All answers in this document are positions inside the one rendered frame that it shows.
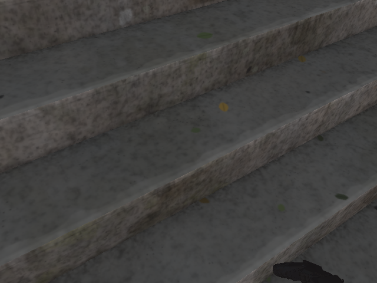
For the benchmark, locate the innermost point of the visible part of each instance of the right robot hand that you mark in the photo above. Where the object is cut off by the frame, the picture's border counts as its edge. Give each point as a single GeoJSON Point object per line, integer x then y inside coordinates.
{"type": "Point", "coordinates": [305, 271]}

